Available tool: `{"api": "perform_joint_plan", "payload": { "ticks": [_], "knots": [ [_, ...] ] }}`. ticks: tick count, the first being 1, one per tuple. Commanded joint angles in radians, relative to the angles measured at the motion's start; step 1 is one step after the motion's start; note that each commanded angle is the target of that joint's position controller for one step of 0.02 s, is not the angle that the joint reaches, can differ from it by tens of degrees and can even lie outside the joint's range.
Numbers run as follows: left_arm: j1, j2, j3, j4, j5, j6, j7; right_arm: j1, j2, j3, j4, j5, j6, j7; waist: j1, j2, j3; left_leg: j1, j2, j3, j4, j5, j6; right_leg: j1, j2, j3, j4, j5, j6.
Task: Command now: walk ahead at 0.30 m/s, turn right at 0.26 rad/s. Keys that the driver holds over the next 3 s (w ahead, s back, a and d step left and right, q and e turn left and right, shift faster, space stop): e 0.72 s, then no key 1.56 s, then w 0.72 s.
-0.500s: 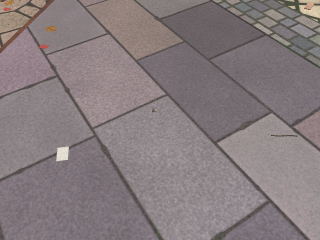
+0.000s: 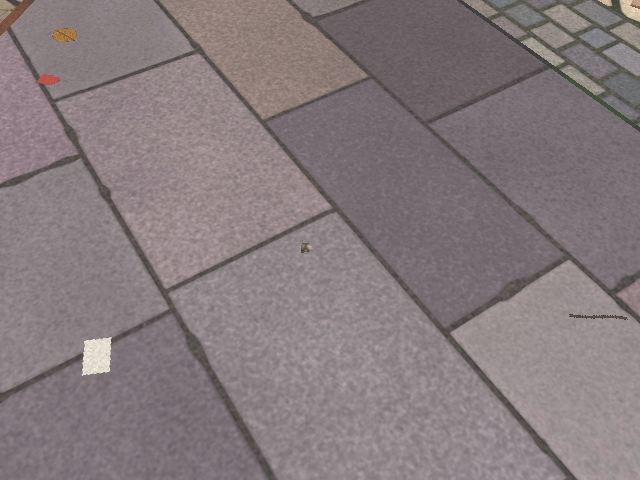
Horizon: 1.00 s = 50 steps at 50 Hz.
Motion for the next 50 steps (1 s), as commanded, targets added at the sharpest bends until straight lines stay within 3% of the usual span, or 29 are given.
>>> {"api": "perform_joint_plan", "payload": {
  "ticks": [1,3,5,8,11,15,18,20,21,22,23,24,25,26,27,29,34,37,40,43,44,45,46,47,49,50],
  "knots": [
    [0.038,0.089,0.035,-0.048,0.003,0.007,0.021,0.066,-0.065,-0.007,-0.003,-0.017,-0.020,0.000,-0.010,0.066,-0.160,0.279,0.294,-0.229,-0.260,0.478,0.159,-0.216,-0.104,0.034,0.072,0.063,-0.012],
    [0.060,0.047,0.037,-0.055,0.000,0.044,0.023,0.056,-0.075,-0.007,0.004,-0.034,-0.020,-0.008,0.022,0.102,-0.128,0.179,0.276,-0.147,-0.297,0.519,0.165,-0.160,-0.102,0.017,0.028,0.085,-0.014],
    [0.014,0.053,0.044,-0.096,0.009,0.065,0.026,0.050,-0.117,-0.015,0.005,-0.037,-0.016,-0.028,0.038,0.104,-0.101,0.153,0.280,-0.091,-0.325,0.548,0.186,-0.208,-0.102,0.011,-0.031,0.141,0.001],
    [-0.066,0.066,0.048,-0.152,0.020,0.076,0.018,0.052,-0.145,-0.022,-0.003,-0.027,0.006,-0.063,0.029,0.100,-0.105,0.197,0.271,-0.013,-0.333,0.506,0.178,-0.253,-0.110,-0.013,-0.210,0.275,0.024],
    [-0.155,0.057,0.041,-0.196,0.022,0.080,-0.001,0.061,-0.170,-0.029,-0.012,-0.017,0.032,-0.085,-0.002,0.097,-0.107,0.236,0.270,0.038,-0.333,0.435,0.170,-0.228,-0.104,-0.057,-0.360,0.353,0.029],
    [-0.242,0.080,0.047,-0.258,0.023,0.094,-0.023,0.095,-0.197,-0.041,-0.017,0.000,0.067,-0.093,-0.033,0.096,-0.097,0.343,0.310,0.043,-0.272,0.383,0.157,-0.240,-0.079,-0.100,-0.471,0.289,0.017],
    [-0.259,0.093,0.054,-0.298,0.018,0.098,-0.042,0.088,-0.213,-0.050,-0.037,0.016,0.092,-0.096,-0.027,0.117,-0.096,0.408,0.343,0.029,-0.173,0.409,0.124,-0.230,-0.052,-0.128,-0.554,0.187,-0.016],
    [-0.177,0.117,0.068,-0.291,0.021,0.090,-0.047,0.084,-0.205,-0.051,-0.046,0.027,0.104,-0.099,0.024,0.087,-0.138,0.388,0.295,0.079,0.006,0.465,0.055,-0.066,0.000,-0.154,-0.741,0.333,-0.062],
    [-0.101,0.212,0.101,-0.282,0.027,0.085,-0.031,0.130,-0.188,-0.048,-0.049,0.010,0.103,-0.094,0.040,-0.044,-0.200,0.267,0.212,0.120,0.222,0.324,-0.020,0.128,-0.056,-0.018,-0.797,0.692,-0.117],
    [-0.073,0.332,0.125,-0.290,0.044,0.088,-0.011,0.106,-0.116,-0.026,-0.102,-0.035,0.093,-0.082,-0.004,-0.300,-0.233,-0.096,0.050,0.137,0.541,-0.411,-0.101,0.361,-0.303,0.340,-0.754,1.196,-0.278],
    [-0.042,0.284,0.102,-0.305,0.060,0.076,-0.018,0.068,-0.117,-0.021,-0.123,-0.023,0.079,-0.068,0.030,-0.222,-0.369,-0.216,-0.027,-0.089,0.729,-0.607,-0.106,0.426,-0.391,0.506,-0.791,1.100,-0.410],
    [-0.079,0.248,0.092,-0.320,0.053,0.064,-0.024,0.016,-0.149,-0.030,-0.130,0.011,0.075,-0.058,0.035,-0.121,-0.330,-0.267,0.004,-0.151,0.776,-0.544,-0.090,0.400,-0.346,0.413,-0.806,1.041,-0.374],
    [-0.145,0.227,0.089,-0.333,0.035,0.058,-0.018,0.007,-0.150,-0.031,-0.126,0.020,0.076,-0.061,0.009,-0.071,-0.271,-0.286,0.028,-0.162,0.736,-0.450,-0.080,0.340,-0.285,0.319,-0.810,0.929,-0.308],
    [-0.190,0.204,0.082,-0.347,0.021,0.061,-0.011,0.005,-0.162,-0.036,-0.114,0.006,0.081,-0.071,-0.009,-0.020,-0.232,-0.277,0.047,-0.166,0.677,-0.382,-0.083,0.275,-0.250,0.279,-0.826,0.826,-0.263],
    [-0.220,0.192,0.077,-0.355,0.018,0.067,-0.003,0.004,-0.179,-0.043,-0.116,-0.003,0.088,-0.079,-0.029,-0.031,-0.216,-0.225,0.054,-0.170,0.627,-0.342,-0.086,0.203,-0.228,0.258,-0.843,0.765,-0.247],
    [-0.222,0.201,0.078,-0.365,0.032,0.075,0.005,0.022,-0.159,-0.041,-0.116,-0.002,0.097,-0.080,-0.045,-0.061,-0.220,-0.157,0.028,-0.157,0.557,-0.295,-0.093,0.143,-0.196,0.242,-0.860,0.738,-0.244],
    [-0.203,0.232,0.087,-0.381,0.027,0.087,0.024,0.002,-0.130,-0.029,-0.121,0.002,0.100,-0.085,-0.023,-0.098,-0.215,-0.093,-0.004,-0.169,0.333,-0.225,-0.119,0.103,-0.165,0.273,-0.874,0.535,-0.224],
    [-0.219,0.225,0.082,-0.395,0.033,0.097,0.026,0.006,-0.139,-0.029,-0.121,0.006,0.096,-0.078,-0.017,-0.127,-0.202,-0.037,-0.013,-0.169,0.249,-0.205,-0.119,0.063,-0.153,0.305,-0.882,0.402,-0.208],
    [-0.216,0.206,0.068,-0.401,0.041,0.105,0.025,0.033,-0.147,-0.029,-0.117,0.010,0.086,-0.063,-0.009,-0.153,-0.203,0.034,-0.010,-0.151,0.159,-0.218,-0.105,0.060,-0.154,0.334,-0.853,0.414,-0.196],
    [-0.213,0.184,0.051,-0.403,0.033,0.118,0.031,0.109,-0.143,-0.027,-0.097,0.002,0.072,-0.044,-0.052,-0.132,-0.194,0.205,-0.002,-0.122,-0.121,-0.051,-0.055,0.017,-0.103,0.313,-0.780,0.409,-0.133],
    [-0.180,0.155,0.041,-0.403,0.037,0.119,0.034,0.133,-0.199,-0.038,-0.097,-0.018,0.072,-0.043,-0.039,-0.027,-0.188,0.288,0.127,-0.242,-0.188,0.001,-0.008,-0.065,-0.037,0.252,-0.674,0.282,-0.078],
    [-0.146,0.120,0.034,-0.422,0.037,0.110,0.030,0.106,-0.286,-0.052,-0.109,-0.034,0.079,-0.050,0.022,0.228,-0.153,0.330,0.317,-0.467,-0.226,0.201,0.118,-0.236,0.133,0.084,-0.499,-0.020,-0.020],
    [-0.198,0.189,0.053,-0.440,0.044,0.096,0.028,0.106,-0.242,-0.040,-0.121,-0.059,0.073,-0.049,-0.024,0.280,-0.148,0.234,0.428,-0.615,-0.267,0.225,0.259,-0.254,0.120,0.097,-0.307,-0.179,0.018],
    [-0.199,0.242,0.073,-0.423,0.031,0.093,0.026,0.066,-0.227,-0.037,-0.141,-0.050,0.066,-0.053,-0.018,0.205,-0.131,0.226,0.391,-0.557,-0.261,0.209,0.257,-0.260,0.105,0.125,-0.165,-0.136,0.026],
    [-0.156,0.207,0.073,-0.380,0.032,0.109,0.030,0.015,-0.187,-0.027,-0.149,-0.010,0.065,-0.059,0.006,0.152,-0.111,0.248,0.283,-0.405,-0.228,0.186,0.169,-0.276,0.093,0.120,-0.090,-0.037,0.056],
    [-0.148,0.173,0.064,-0.371,0.035,0.115,0.031,0.016,-0.159,-0.016,-0.145,-0.002,0.066,-0.061,0.006,0.147,-0.106,0.249,0.261,-0.368,-0.221,0.214,0.159,-0.260,0.085,0.122,-0.091,-0.001,0.072]
  ]
}}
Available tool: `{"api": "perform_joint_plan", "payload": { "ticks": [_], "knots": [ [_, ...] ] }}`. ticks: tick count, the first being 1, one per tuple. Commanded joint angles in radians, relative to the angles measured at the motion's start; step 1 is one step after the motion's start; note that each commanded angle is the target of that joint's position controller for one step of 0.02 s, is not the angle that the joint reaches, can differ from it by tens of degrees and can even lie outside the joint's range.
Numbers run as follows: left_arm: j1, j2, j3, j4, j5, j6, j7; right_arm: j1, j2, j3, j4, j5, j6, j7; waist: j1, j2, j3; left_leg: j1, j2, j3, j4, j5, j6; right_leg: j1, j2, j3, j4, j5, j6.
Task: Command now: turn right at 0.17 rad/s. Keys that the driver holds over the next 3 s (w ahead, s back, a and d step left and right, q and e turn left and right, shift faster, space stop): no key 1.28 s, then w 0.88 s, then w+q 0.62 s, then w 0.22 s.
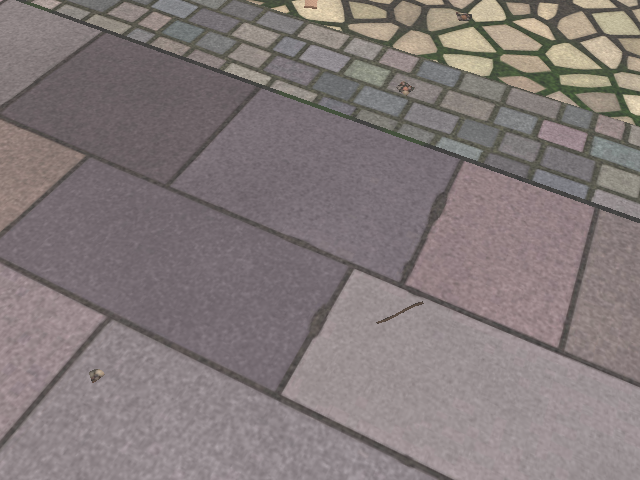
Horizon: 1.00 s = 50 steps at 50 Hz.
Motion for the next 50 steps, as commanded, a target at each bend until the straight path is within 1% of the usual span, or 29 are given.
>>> {"api": "perform_joint_plan", "payload": {
  "ticks": [1,3,4,5,6,7,8,9,10,11,12,13,14,15,16,21,25,29,39,50],
  "knots": [
    [0.059,0.066,0.026,-0.026,0.000,0.002,0.004,-0.105,-0.114,-0.013,-0.078,0.018,-0.014,-0.009,0.056,0.169,-0.057,0.086,0.217,-0.200,-0.167,0.343,0.189,-0.020,-0.054,0.010,0.096,0.032,0.043],
    [0.025,0.020,0.003,-0.033,-0.002,-0.002,-0.001,-0.084,-0.111,-0.010,-0.062,0.016,-0.004,-0.012,0.036,0.203,-0.070,0.117,0.176,-0.138,-0.153,0.347,0.172,0.052,-0.100,-0.072,-0.106,0.054,0.057],
    [-0.005,-0.001,-0.008,-0.038,-0.001,-0.005,-0.004,-0.064,-0.121,-0.012,-0.053,0.015,0.001,-0.012,0.013,0.221,-0.075,0.117,0.170,-0.128,-0.145,0.354,0.171,0.108,-0.113,-0.100,-0.206,0.046,0.060],
    [-0.023,0.001,-0.010,-0.040,-0.006,-0.006,-0.005,-0.036,-0.142,-0.016,-0.044,0.014,0.005,-0.012,-0.006,0.237,-0.075,0.124,0.178,-0.139,-0.137,0.361,0.177,0.148,-0.111,-0.120,-0.282,0.034,0.060],
    [-0.014,0.020,-0.005,-0.033,-0.012,-0.006,-0.006,-0.022,-0.158,-0.019,-0.039,0.017,0.008,-0.010,-0.008,0.240,-0.077,0.129,0.186,-0.154,-0.125,0.364,0.181,0.188,-0.105,-0.134,-0.365,0.072,0.057],
    [0.018,0.030,0.000,-0.015,-0.014,-0.006,-0.006,-0.027,-0.162,-0.018,-0.038,0.025,0.010,-0.009,0.012,0.230,-0.074,0.120,0.183,-0.154,-0.108,0.362,0.174,0.248,-0.100,-0.148,-0.492,0.175,0.044],
    [0.040,0.040,0.003,0.001,-0.011,-0.005,-0.007,-0.012,-0.153,-0.014,-0.031,0.034,0.008,-0.005,0.024,0.214,-0.062,0.099,0.172,-0.152,-0.100,0.349,0.151,0.312,-0.098,-0.148,-0.622,0.287,0.023],
    [0.047,0.069,0.007,0.003,-0.003,-0.003,-0.004,0.014,-0.142,-0.008,-0.023,0.033,-0.001,-0.001,0.018,0.185,-0.072,0.057,0.167,-0.155,-0.096,0.309,0.107,0.396,-0.133,-0.096,-0.654,0.379,-0.003],
    [0.069,0.119,0.014,0.001,0.006,0.000,0.003,0.018,-0.118,0.001,-0.029,0.012,-0.016,0.009,0.004,0.088,-0.111,-0.007,0.128,-0.109,-0.043,0.244,0.055,0.493,-0.227,-0.006,-0.599,0.611,-0.036],
    [0.050,0.142,0.018,0.020,0.009,0.003,-0.002,0.065,-0.085,0.005,-0.023,0.005,-0.028,0.018,-0.053,-0.061,-0.127,0.002,0.048,-0.020,-0.061,0.091,0.007,0.445,-0.255,0.006,-0.534,0.584,-0.093],
    [0.033,0.076,0.006,0.013,0.011,-0.002,-0.016,0.004,-0.102,0.007,-0.016,0.000,-0.029,0.018,-0.008,-0.046,-0.112,0.067,0.035,0.004,-0.043,0.060,-0.031,0.356,-0.230,0.002,-0.557,0.420,-0.104],
    [0.028,0.046,-0.003,0.021,0.021,-0.009,-0.023,-0.036,-0.113,0.002,-0.017,0.005,-0.024,0.016,0.004,-0.029,-0.075,0.070,0.030,0.009,-0.034,0.065,-0.041,0.315,-0.210,-0.006,-0.574,0.337,-0.089],
    [0.025,0.054,-0.003,0.027,0.025,-0.016,-0.025,-0.048,-0.104,0.003,-0.013,0.010,-0.015,0.009,0.004,-0.027,-0.050,0.075,0.031,0.010,-0.025,0.077,-0.037,0.281,-0.195,-0.016,-0.580,0.310,-0.073],
    [0.024,0.055,-0.005,0.032,0.022,-0.025,-0.027,-0.042,-0.107,0.003,-0.008,0.010,-0.006,0.004,0.003,-0.039,-0.025,0.071,0.032,0.007,-0.022,0.092,-0.033,0.259,-0.191,-0.019,-0.584,0.308,-0.065],
    [0.033,0.054,-0.007,0.042,0.020,-0.032,-0.025,-0.033,-0.106,0.002,-0.003,0.010,0.000,0.000,-0.003,-0.045,-0.013,0.074,0.035,0.003,-0.024,0.098,-0.028,0.245,-0.188,-0.021,-0.583,0.308,-0.060],
    [0.051,0.045,-0.016,0.074,0.015,-0.042,-0.018,-0.025,-0.099,0.001,0.034,0.012,0.006,-0.006,0.002,-0.011,0.000,0.081,0.035,0.002,-0.026,0.106,-0.032,0.235,-0.178,-0.028,-0.577,0.291,-0.055],
    [0.057,0.042,-0.020,0.098,0.013,-0.045,-0.016,-0.019,-0.100,0.000,0.064,0.013,0.008,-0.009,0.005,0.016,0.000,0.086,0.034,0.002,-0.030,0.114,-0.038,0.240,-0.171,-0.034,-0.573,0.294,-0.057],
    [0.063,0.036,-0.024,0.124,0.011,-0.046,-0.016,-0.011,-0.101,0.000,0.091,0.015,0.008,-0.012,0.006,0.030,-0.004,0.090,0.035,0.002,-0.033,0.122,-0.039,0.247,-0.162,-0.044,-0.569,0.303,-0.058],
    [0.082,0.025,-0.033,0.191,0.008,-0.043,-0.013,0.019,-0.096,0.004,0.142,0.018,0.010,-0.021,0.010,0.034,0.001,0.085,0.033,0.005,-0.037,0.125,-0.036,0.254,-0.144,-0.069,-0.565,0.314,-0.052],
    [0.109,0.018,-0.042,0.254,0.005,-0.040,-0.008,0.051,-0.076,0.012,0.173,0.019,0.013,-0.026,0.015,0.039,0.014,0.078,0.027,0.010,-0.042,0.119,-0.031,0.250,-0.133,-0.087,-0.564,0.310,-0.045]
  ]
}}
Over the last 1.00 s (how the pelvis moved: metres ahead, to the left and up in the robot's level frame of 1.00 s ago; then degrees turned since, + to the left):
0.16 0.00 0.01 -28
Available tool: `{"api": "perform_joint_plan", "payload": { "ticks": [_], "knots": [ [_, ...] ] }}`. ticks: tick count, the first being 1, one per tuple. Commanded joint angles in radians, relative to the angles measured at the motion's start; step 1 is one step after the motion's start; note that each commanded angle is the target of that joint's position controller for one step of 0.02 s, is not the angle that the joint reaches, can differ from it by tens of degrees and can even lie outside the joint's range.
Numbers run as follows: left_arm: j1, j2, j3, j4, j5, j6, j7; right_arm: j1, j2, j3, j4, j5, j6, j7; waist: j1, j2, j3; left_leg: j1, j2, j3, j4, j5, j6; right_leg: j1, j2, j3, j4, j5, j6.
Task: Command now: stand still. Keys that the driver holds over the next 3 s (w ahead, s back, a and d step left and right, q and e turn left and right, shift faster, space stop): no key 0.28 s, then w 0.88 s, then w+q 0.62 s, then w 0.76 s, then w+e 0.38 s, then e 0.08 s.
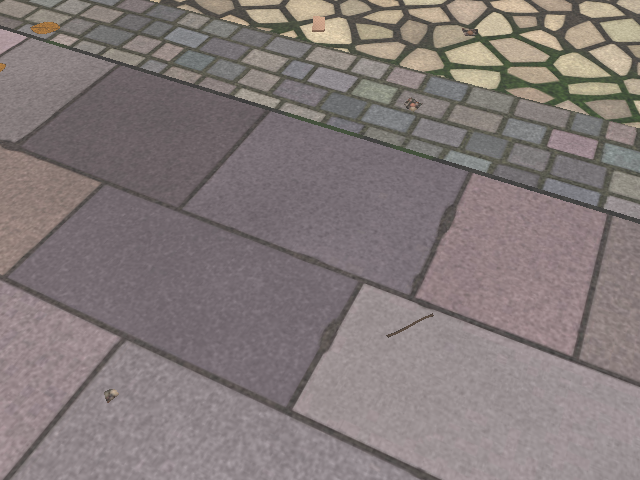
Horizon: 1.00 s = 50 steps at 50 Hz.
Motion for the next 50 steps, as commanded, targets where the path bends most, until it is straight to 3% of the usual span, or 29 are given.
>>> {"api": "perform_joint_plan", "payload": {
  "ticks": [1,14,15,17,19,22,23,25,26,27,28,29,30,31,33,34,36,39,41,44,46,47,48,49,50],
  "knots": [
    [0.027,0.103,0.017,-0.019,-0.001,-0.008,0.004,0.030,-0.107,-0.016,-0.021,0.000,-0.006,-0.004,0.002,-0.003,-0.007,0.028,-0.002,0.011,-0.068,0.132,0.022,-0.055,-0.027,0.018,-0.108,0.135,-0.021],
    [0.063,0.086,0.007,0.032,-0.003,-0.005,0.008,0.068,-0.083,-0.007,-0.006,0.002,-0.005,-0.006,0.008,0.002,0.003,0.016,-0.009,0.014,-0.070,0.121,0.027,-0.061,-0.021,0.005,-0.106,0.127,-0.015],
    [0.084,0.078,0.005,0.045,-0.003,-0.003,0.009,0.089,-0.071,-0.003,0.005,0.002,-0.004,-0.006,0.008,-0.003,-0.020,0.024,-0.022,0.029,-0.069,0.021,0.030,-0.053,-0.013,-0.002,-0.113,0.020,-0.018],
    [0.088,0.110,0.016,0.044,-0.016,0.002,0.014,0.091,-0.084,-0.010,0.002,0.013,-0.003,-0.010,0.013,-0.024,0.035,-0.048,-0.055,0.053,-0.029,-0.305,0.057,-0.110,-0.008,0.014,-0.120,-0.337,-0.055],
    [0.102,0.123,0.022,0.034,-0.023,-0.012,0.012,0.072,-0.074,-0.008,-0.020,0.016,-0.022,-0.007,0.024,-0.050,0.110,-0.140,-0.045,0.034,0.003,-0.401,0.083,-0.158,-0.065,0.099,-0.164,-0.497,-0.102],
    [0.173,0.171,0.042,0.047,-0.033,-0.043,0.001,0.052,-0.022,0.000,-0.048,0.023,-0.071,0.016,0.043,-0.171,0.100,-0.224,-0.059,0.082,0.184,-0.210,0.084,-0.070,-0.227,0.345,-0.271,-0.548,-0.194],
    [0.162,0.174,0.045,0.040,-0.034,-0.048,-0.001,0.053,-0.020,0.000,-0.053,0.027,-0.083,0.024,0.033,-0.183,0.107,-0.199,-0.047,0.069,0.214,-0.179,0.100,-0.104,-0.267,0.408,-0.297,-0.537,-0.218],
    [0.065,0.157,0.038,0.003,-0.037,-0.051,-0.007,0.143,-0.013,-0.002,-0.030,0.034,-0.099,0.034,-0.040,-0.162,0.118,-0.026,-0.044,0.063,0.069,-0.183,0.140,-0.220,-0.228,0.332,-0.259,-0.456,-0.185],
    [-0.006,0.139,0.033,-0.025,-0.040,-0.053,-0.009,0.244,-0.028,-0.009,0.005,0.032,-0.102,0.033,-0.087,-0.117,0.117,0.122,-0.025,0.011,-0.043,-0.145,0.149,-0.311,-0.162,0.231,-0.154,-0.343,-0.139],
    [-0.061,0.074,0.017,-0.060,-0.040,-0.066,-0.009,0.373,-0.121,-0.035,0.042,0.028,-0.107,0.033,-0.124,0.093,0.095,0.249,0.106,-0.241,-0.176,-0.243,0.201,-0.444,-0.031,0.029,0.135,-0.183,-0.063],
    [-0.071,0.056,0.014,-0.102,-0.039,-0.090,-0.005,0.482,-0.248,-0.066,0.055,0.024,-0.116,0.047,-0.141,0.334,0.045,0.374,0.328,-0.653,-0.334,-0.231,0.324,-0.597,0.041,-0.054,0.442,-0.204,-0.027],
    [-0.077,0.095,0.023,-0.103,-0.046,-0.106,-0.008,0.430,-0.171,-0.040,0.039,0.003,-0.127,0.050,-0.099,0.204,0.051,0.378,0.365,-0.719,-0.333,-0.170,0.337,-0.681,-0.003,0.041,0.625,-0.235,-0.045],
    [-0.044,0.089,0.022,-0.089,-0.050,-0.115,-0.019,0.368,-0.125,-0.028,0.014,0.003,-0.133,0.052,-0.060,0.135,0.073,0.375,0.333,-0.602,-0.307,-0.085,0.306,-0.720,-0.042,0.056,0.706,-0.161,-0.068],
    [-0.030,0.084,0.023,-0.077,-0.046,-0.121,-0.025,0.327,-0.113,-0.022,-0.005,0.007,-0.133,0.057,-0.041,0.095,0.062,0.375,0.295,-0.494,-0.307,-0.027,0.276,-0.734,-0.075,0.039,0.714,-0.079,-0.082],
    [-0.080,0.105,0.038,-0.090,-0.032,-0.123,-0.036,0.310,-0.063,-0.002,-0.013,0.008,-0.117,0.058,-0.034,0.079,0.069,0.347,0.229,-0.308,-0.333,0.185,0.225,-0.708,-0.121,0.003,0.629,0.028,-0.080],
    [-0.087,0.090,0.037,-0.094,-0.030,-0.119,-0.043,0.328,-0.047,0.003,-0.011,0.005,-0.107,0.053,-0.035,0.099,0.058,0.336,0.202,-0.245,-0.343,0.248,0.212,-0.676,-0.123,-0.019,0.583,0.056,-0.070],
    [-0.134,0.051,0.027,-0.112,-0.027,-0.108,-0.053,0.340,-0.060,0.004,-0.020,0.001,-0.092,0.037,-0.037,0.094,0.058,0.295,0.172,-0.160,-0.364,0.314,0.212,-0.635,-0.114,-0.057,0.467,0.120,-0.042],
    [-0.283,0.016,0.005,-0.173,-0.028,-0.103,-0.059,0.320,-0.116,-0.004,-0.048,-0.001,-0.086,0.017,-0.055,0.092,0.089,0.143,0.138,-0.080,-0.416,0.269,0.209,-0.475,-0.068,-0.102,0.193,0.254,-0.013],
    [-0.328,0.042,0.006,-0.195,-0.034,-0.098,-0.065,0.345,-0.144,-0.015,-0.043,0.010,-0.090,0.014,-0.056,0.117,0.101,0.127,0.165,-0.077,-0.444,0.246,0.216,-0.400,-0.052,-0.106,0.112,0.296,-0.017],
    [-0.341,0.090,0.017,-0.217,-0.036,-0.100,-0.072,0.337,-0.147,-0.026,-0.040,0.023,-0.088,0.013,-0.020,0.113,0.104,0.233,0.213,-0.063,-0.400,0.366,0.195,-0.373,-0.050,-0.077,0.026,0.297,-0.058],
    [-0.237,0.140,0.043,-0.197,-0.033,-0.103,-0.072,0.312,-0.167,-0.036,-0.051,0.014,-0.076,0.015,0.052,0.135,0.008,0.293,0.215,-0.027,-0.236,0.724,0.167,-0.217,-0.005,-0.102,0.029,0.251,-0.096],
    [-0.082,0.175,0.067,-0.149,-0.037,-0.100,-0.067,0.300,-0.159,-0.035,-0.059,0.006,-0.067,0.016,0.127,0.134,-0.089,0.266,0.181,0.004,-0.054,0.855,0.146,-0.027,0.027,-0.121,0.032,0.236,-0.123],
    [0.092,0.220,0.087,-0.103,-0.037,-0.094,-0.058,0.284,-0.147,-0.027,-0.080,-0.003,-0.064,0.018,0.202,0.110,-0.197,0.096,0.141,0.023,0.193,0.735,0.115,0.247,-0.052,-0.031,0.052,0.209,-0.164],
    [0.228,0.316,0.109,-0.076,-0.008,-0.086,-0.051,0.391,-0.021,0.005,-0.101,-0.005,-0.079,0.029,0.159,-0.148,-0.369,-0.273,-0.025,0.050,0.615,0.238,0.052,0.605,-0.327,0.434,-0.024,-0.030,-0.312],
    [0.216,0.268,0.088,-0.071,-0.008,-0.086,-0.059,0.395,-0.001,0.014,-0.091,0.018,-0.111,0.036,0.147,-0.258,-0.443,-0.410,-0.095,-0.097,0.825,-0.276,0.060,0.618,-0.422,0.788,-0.249,-0.152,-0.363]
  ]
}}
Over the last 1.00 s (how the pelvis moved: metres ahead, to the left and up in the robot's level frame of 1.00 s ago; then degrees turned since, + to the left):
-0.01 -0.03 0.00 0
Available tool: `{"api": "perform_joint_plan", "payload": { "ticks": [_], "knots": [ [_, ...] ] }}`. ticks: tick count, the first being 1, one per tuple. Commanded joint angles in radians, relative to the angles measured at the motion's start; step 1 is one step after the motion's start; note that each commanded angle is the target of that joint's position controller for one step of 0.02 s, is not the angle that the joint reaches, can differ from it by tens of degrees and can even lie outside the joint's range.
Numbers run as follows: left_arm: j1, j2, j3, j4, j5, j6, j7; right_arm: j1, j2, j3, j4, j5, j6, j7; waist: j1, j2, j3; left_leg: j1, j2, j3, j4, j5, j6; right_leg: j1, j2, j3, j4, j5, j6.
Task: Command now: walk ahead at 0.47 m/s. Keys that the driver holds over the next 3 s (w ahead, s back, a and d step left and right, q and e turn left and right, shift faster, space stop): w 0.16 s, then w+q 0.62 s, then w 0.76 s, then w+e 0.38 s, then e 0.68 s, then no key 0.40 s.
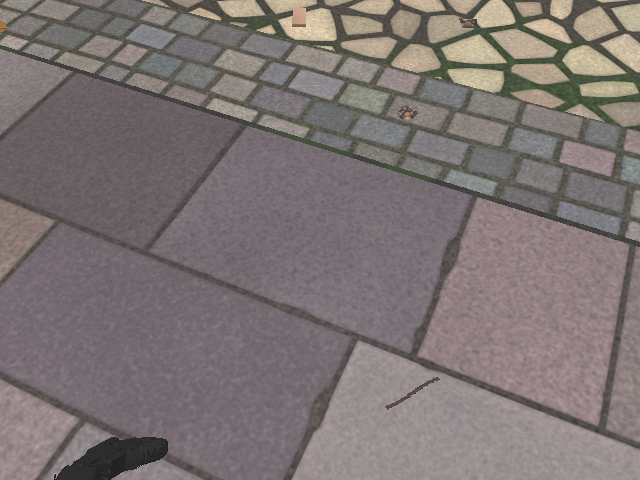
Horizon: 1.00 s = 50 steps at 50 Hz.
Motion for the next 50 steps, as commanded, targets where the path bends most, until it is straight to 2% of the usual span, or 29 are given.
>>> {"api": "perform_joint_plan", "payload": {
  "ticks": [1,2,3,4,5,7,10,15,20,22,23,24,25,26,27,28,29,30,31,32,33,35,37,40,42,45,47,49,50],
  "knots": [
    [0.378,0.183,0.050,0.079,0.003,0.007,0.005,-0.008,-0.095,-0.013,-0.108,0.040,-0.066,0.015,0.166,-0.204,-0.255,-0.743,-0.026,-0.105,0.692,-0.020,0.044,0.801,-0.375,0.762,-0.360,-0.356,-0.223],
    [0.287,0.140,0.037,0.058,0.001,0.003,0.004,-0.096,-0.124,-0.019,-0.132,0.048,-0.074,0.012,0.138,-0.116,-0.146,-0.734,0.031,-0.073,0.663,0.075,0.060,0.628,-0.340,0.589,-0.371,-0.254,-0.186],
    [0.219,0.116,0.029,0.049,0.011,-0.003,-0.002,-0.130,-0.123,-0.026,-0.137,0.036,-0.072,0.002,0.099,-0.043,-0.093,-0.678,0.075,-0.056,0.598,0.154,0.062,0.475,-0.300,0.469,-0.395,-0.137,-0.163],
    [0.184,0.088,0.021,0.049,0.022,-0.010,-0.006,-0.119,-0.114,-0.035,-0.133,0.023,-0.058,-0.005,0.059,-0.052,-0.072,-0.610,0.109,-0.060,0.542,0.197,0.063,0.376,-0.254,0.376,-0.420,-0.068,-0.144],
    [0.177,0.076,0.018,0.059,0.026,-0.011,-0.009,-0.091,-0.090,-0.035,-0.129,0.020,-0.041,-0.006,0.033,-0.078,-0.068,-0.560,0.121,-0.061,0.509,0.213,0.062,0.318,-0.233,0.326,-0.446,-0.053,-0.144],
    [0.212,0.087,0.019,0.084,0.021,-0.017,-0.004,-0.096,-0.068,-0.036,-0.138,0.015,-0.021,-0.008,0.019,-0.083,-0.037,-0.554,0.131,-0.043,0.449,0.228,0.050,0.255,-0.217,0.265,-0.490,-0.016,-0.164],
    [0.265,0.133,0.029,0.107,0.026,-0.018,0.021,-0.219,-0.088,-0.044,-0.186,0.006,-0.013,-0.009,0.036,-0.056,0.008,-0.683,0.145,-0.041,0.304,0.368,0.020,0.287,-0.227,0.210,-0.528,0.024,-0.171],
    [0.336,0.155,0.030,0.125,0.022,-0.013,0.045,-0.390,-0.066,-0.032,-0.241,0.013,-0.023,0.017,0.095,-0.042,0.022,-0.682,0.095,-0.004,0.014,0.607,0.026,0.368,-0.206,0.067,-0.539,0.097,-0.117],
    [0.419,0.163,0.033,0.155,0.014,0.012,0.049,-0.523,-0.058,-0.019,-0.315,0.019,-0.024,0.051,0.142,-0.024,0.058,-0.758,0.064,0.018,-0.113,0.550,0.054,0.583,-0.265,0.002,-0.480,0.158,-0.097],
    [0.415,0.176,0.039,0.152,0.011,0.029,0.052,-0.538,-0.067,-0.020,-0.345,0.019,-0.026,0.068,0.132,-0.037,0.053,-0.750,0.045,0.049,-0.133,0.453,0.078,0.649,-0.286,-0.020,-0.411,0.288,-0.079],
    [0.395,0.191,0.043,0.141,0.011,0.036,0.054,-0.520,-0.082,-0.026,-0.354,0.019,-0.025,0.075,0.111,-0.056,0.031,-0.697,0.019,0.080,-0.137,0.398,0.095,0.660,-0.288,-0.040,-0.351,0.454,-0.067],
    [0.380,0.208,0.048,0.130,0.012,0.044,0.058,-0.474,-0.106,-0.038,-0.355,0.018,-0.023,0.078,0.081,-0.081,-0.015,-0.607,-0.019,0.117,-0.128,0.348,0.113,0.665,-0.285,-0.059,-0.259,0.658,-0.054],
    [0.363,0.215,0.049,0.118,0.015,0.055,0.063,-0.354,-0.142,-0.060,-0.334,0.019,-0.021,0.079,0.013,-0.090,-0.088,-0.446,-0.066,0.146,-0.145,0.342,0.137,0.640,-0.266,-0.089,-0.091,0.807,-0.033],
    [0.361,0.204,0.042,0.102,0.018,0.059,0.069,-0.186,-0.208,-0.095,-0.294,0.022,-0.017,0.069,-0.065,-0.065,-0.180,-0.185,-0.081,0.105,-0.178,0.383,0.177,0.511,-0.225,-0.115,0.144,0.758,0.003],
    [0.425,0.127,0.015,0.058,0.035,0.039,0.063,-0.050,-0.330,-0.131,-0.279,0.013,-0.008,0.050,-0.067,0.123,-0.321,0.220,0.165,-0.309,-0.182,0.343,0.316,0.121,-0.122,-0.129,0.539,0.348,0.063],
    [0.441,0.063,-0.012,0.041,0.035,-0.007,0.043,-0.062,-0.320,-0.118,-0.292,0.017,-0.012,0.050,-0.021,0.228,-0.437,0.419,0.332,-0.807,-0.383,0.238,0.447,-0.169,0.060,0.056,0.784,-0.438,0.087],
    [0.330,0.161,0.016,0.014,-0.005,-0.044,0.027,-0.061,-0.242,-0.096,-0.293,0.006,-0.013,0.048,-0.062,0.158,-0.379,0.398,0.295,-0.719,-0.415,0.215,0.382,-0.281,-0.010,0.179,0.829,-0.401,0.053],
    [0.260,0.170,0.016,-0.013,-0.023,-0.060,0.023,-0.119,-0.200,-0.085,-0.303,0.005,-0.016,0.043,-0.046,0.100,-0.253,0.263,0.256,-0.558,-0.417,0.282,0.339,-0.306,-0.056,0.161,0.778,-0.319,0.032],
    [0.240,0.160,0.017,-0.013,-0.008,-0.062,0.030,-0.194,-0.175,-0.076,-0.323,0.003,-0.017,0.045,0.000,-0.009,-0.168,0.091,0.213,-0.443,-0.436,0.380,0.313,-0.259,-0.097,0.150,0.680,-0.255,0.033],
    [0.247,0.168,0.029,-0.010,0.009,-0.050,0.037,-0.248,-0.149,-0.067,-0.343,-0.003,-0.019,0.044,0.041,-0.016,-0.130,-0.033,0.183,-0.369,-0.458,0.467,0.297,-0.180,-0.127,0.149,0.596,-0.221,0.041],
    [0.262,0.162,0.032,-0.014,0.016,-0.033,0.038,-0.275,-0.142,-0.064,-0.357,-0.009,-0.018,0.042,0.069,0.000,-0.112,-0.115,0.158,-0.342,-0.483,0.501,0.295,-0.122,-0.138,0.152,0.558,-0.207,0.052],
    [0.273,0.132,0.032,-0.026,0.029,-0.008,0.042,-0.270,-0.165,-0.070,-0.362,0.000,-0.020,0.035,0.089,0.015,-0.091,-0.203,0.136,-0.288,-0.512,0.566,0.306,-0.090,-0.135,0.132,0.472,-0.175,0.088],
    [0.205,0.120,0.030,-0.058,0.037,0.001,0.048,-0.239,-0.194,-0.079,-0.359,0.006,-0.021,0.020,0.077,0.021,-0.062,-0.244,0.112,-0.241,-0.526,0.592,0.299,-0.111,-0.119,0.117,0.341,-0.074,0.122],
    [0.094,0.093,0.020,-0.092,0.033,-0.004,0.044,-0.195,-0.199,-0.081,-0.352,0.013,-0.013,0.005,0.035,0.051,-0.049,-0.265,0.056,-0.180,-0.510,0.519,0.246,-0.065,-0.075,0.105,0.083,0.142,0.133],
    [0.037,0.082,0.013,-0.109,0.024,-0.011,0.034,-0.159,-0.191,-0.078,-0.337,0.012,-0.012,0.003,0.000,0.073,-0.048,-0.265,0.056,-0.174,-0.508,0.461,0.220,-0.009,-0.052,0.087,-0.023,0.255,0.126],
    [-0.015,0.106,0.017,-0.135,0.016,-0.021,0.021,-0.110,-0.180,-0.074,-0.309,0.014,-0.011,0.005,-0.022,0.086,-0.033,-0.169,0.103,-0.224,-0.464,0.432,0.214,-0.020,-0.051,0.106,-0.089,0.248,0.099],
    [-0.021,0.132,0.024,-0.147,0.017,-0.030,0.012,-0.098,-0.185,-0.075,-0.302,0.011,-0.005,0.001,-0.015,0.091,-0.028,-0.081,0.145,-0.269,-0.415,0.462,0.207,-0.036,-0.049,0.111,-0.123,0.165,0.071],
    [0.024,0.151,0.031,-0.143,0.017,-0.038,0.009,-0.108,-0.196,-0.079,-0.301,0.008,0.005,-0.002,0.015,0.115,-0.034,-0.030,0.164,-0.291,-0.358,0.576,0.191,0.014,-0.036,0.090,-0.145,0.071,0.039],
    [0.109,0.172,0.044,-0.120,0.020,-0.041,0.012,-0.124,-0.187,-0.074,-0.307,0.007,0.009,-0.002,0.062,0.112,-0.076,-0.025,0.128,-0.268,-0.271,0.720,0.173,0.130,-0.014,0.065,-0.180,0.070,0.012]
  ]
}}
Over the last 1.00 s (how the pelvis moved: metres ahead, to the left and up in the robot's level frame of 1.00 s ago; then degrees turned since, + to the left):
0.26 -0.01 -0.02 1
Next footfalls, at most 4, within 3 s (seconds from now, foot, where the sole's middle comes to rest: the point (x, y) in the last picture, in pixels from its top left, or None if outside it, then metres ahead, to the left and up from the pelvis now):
0.52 left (249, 477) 0.46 0.15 -0.75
1.02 right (301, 326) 0.79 0.03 -0.75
1.56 left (163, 269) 0.98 0.37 -0.75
2.08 right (228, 169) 1.31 0.22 -0.75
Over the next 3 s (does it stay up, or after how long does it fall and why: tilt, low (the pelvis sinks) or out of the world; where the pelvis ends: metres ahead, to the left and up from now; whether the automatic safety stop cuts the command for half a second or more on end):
stays up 1.24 0.31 0.02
